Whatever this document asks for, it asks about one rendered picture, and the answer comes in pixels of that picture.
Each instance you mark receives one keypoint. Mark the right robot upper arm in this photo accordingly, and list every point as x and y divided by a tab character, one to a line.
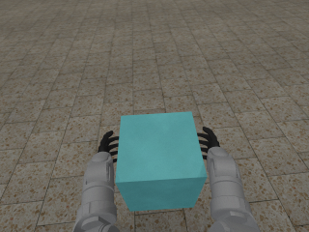
225	225

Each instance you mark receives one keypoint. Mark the carton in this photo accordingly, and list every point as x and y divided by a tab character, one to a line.
159	163

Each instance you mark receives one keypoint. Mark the right robot forearm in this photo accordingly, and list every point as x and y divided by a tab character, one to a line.
227	195

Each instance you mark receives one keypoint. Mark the robot right hand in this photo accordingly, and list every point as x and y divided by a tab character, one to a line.
212	140

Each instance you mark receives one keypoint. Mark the robot left hand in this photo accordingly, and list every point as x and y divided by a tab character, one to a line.
104	144

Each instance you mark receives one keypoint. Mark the left robot forearm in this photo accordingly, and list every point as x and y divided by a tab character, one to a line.
97	201

